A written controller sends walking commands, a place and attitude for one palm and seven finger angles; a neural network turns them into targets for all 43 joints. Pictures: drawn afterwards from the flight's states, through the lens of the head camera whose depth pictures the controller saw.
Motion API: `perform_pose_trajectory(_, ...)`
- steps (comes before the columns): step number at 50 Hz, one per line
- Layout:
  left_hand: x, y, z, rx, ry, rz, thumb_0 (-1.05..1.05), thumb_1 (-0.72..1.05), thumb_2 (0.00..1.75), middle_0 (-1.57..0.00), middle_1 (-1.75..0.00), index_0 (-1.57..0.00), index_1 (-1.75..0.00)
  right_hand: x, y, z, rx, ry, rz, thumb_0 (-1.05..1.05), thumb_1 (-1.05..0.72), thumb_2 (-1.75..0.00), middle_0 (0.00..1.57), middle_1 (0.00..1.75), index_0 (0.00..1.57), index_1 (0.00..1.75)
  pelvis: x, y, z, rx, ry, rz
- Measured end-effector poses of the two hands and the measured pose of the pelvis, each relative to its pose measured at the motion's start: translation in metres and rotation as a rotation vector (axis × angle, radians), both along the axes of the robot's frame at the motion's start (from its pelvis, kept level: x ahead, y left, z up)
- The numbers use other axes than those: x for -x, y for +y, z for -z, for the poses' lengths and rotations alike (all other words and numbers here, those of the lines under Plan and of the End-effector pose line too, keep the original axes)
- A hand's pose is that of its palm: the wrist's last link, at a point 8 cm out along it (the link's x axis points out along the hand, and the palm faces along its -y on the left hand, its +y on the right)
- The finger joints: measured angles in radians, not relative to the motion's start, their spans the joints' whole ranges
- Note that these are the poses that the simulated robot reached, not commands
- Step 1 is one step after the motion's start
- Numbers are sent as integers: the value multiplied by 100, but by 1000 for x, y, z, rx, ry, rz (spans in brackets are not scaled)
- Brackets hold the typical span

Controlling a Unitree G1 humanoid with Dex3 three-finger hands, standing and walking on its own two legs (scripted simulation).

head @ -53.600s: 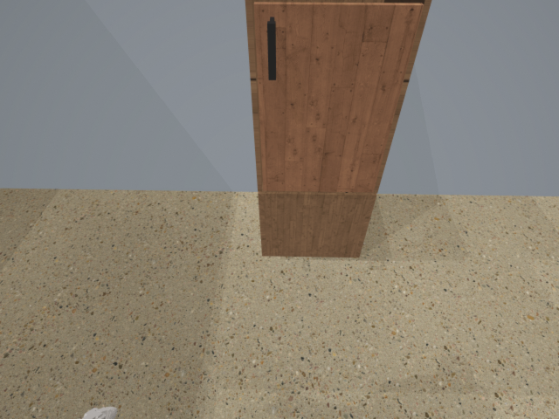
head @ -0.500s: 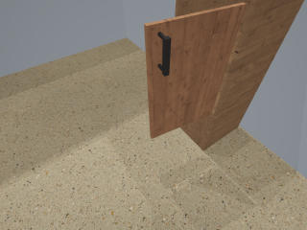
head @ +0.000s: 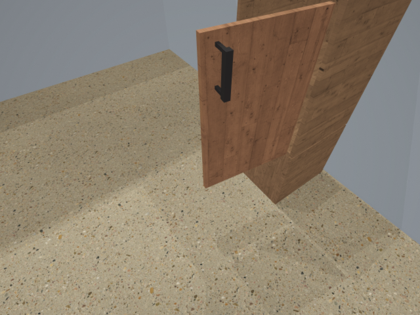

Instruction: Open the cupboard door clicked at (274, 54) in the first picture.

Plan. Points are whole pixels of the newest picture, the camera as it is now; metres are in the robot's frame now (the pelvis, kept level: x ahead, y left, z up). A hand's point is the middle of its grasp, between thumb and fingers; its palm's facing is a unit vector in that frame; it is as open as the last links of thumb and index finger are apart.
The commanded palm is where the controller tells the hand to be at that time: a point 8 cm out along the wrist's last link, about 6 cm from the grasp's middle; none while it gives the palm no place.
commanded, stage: look to check the result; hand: left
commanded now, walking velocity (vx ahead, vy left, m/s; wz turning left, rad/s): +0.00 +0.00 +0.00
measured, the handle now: (222, 72) +0.61 +0.00 +0.15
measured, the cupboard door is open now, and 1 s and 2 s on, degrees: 82 82 82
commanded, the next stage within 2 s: stand and wait in 0.42 s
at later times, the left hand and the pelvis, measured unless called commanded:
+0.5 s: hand out of the picture +0.05 +0.19 -0.17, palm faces +0.03 -0.97 -0.25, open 7.3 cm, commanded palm none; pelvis +0.01 -0.01 +0.00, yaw +0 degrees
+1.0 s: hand out of the picture +0.09 +0.21 -0.16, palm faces +0.01 -0.95 -0.30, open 7.4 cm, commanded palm none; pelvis +0.02 -0.02 +0.00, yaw +0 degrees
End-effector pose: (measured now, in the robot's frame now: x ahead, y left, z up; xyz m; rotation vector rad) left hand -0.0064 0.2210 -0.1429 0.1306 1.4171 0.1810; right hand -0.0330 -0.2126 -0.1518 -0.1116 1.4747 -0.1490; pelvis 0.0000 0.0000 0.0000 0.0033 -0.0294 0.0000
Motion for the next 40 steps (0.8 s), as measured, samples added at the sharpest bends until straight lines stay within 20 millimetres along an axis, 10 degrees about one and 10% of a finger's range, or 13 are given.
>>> perform_pose_trajectory(40,-76,32,-20,-103,-145,63,1,91,90,-20,-30,-21,-30,-90,-68,-16,109,-155,-77,1,-91,-89,20,30,20,29,-15,-15,-4,0,0,-6)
